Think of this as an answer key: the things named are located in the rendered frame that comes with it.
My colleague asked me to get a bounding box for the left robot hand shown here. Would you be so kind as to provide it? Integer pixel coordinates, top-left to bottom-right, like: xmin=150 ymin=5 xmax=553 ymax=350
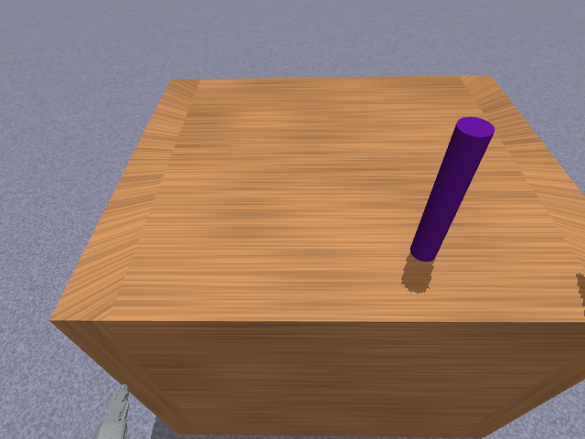
xmin=94 ymin=384 xmax=129 ymax=439

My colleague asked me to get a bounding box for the can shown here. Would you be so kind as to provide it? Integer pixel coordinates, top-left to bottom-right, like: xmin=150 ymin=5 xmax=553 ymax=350
xmin=410 ymin=117 xmax=495 ymax=262

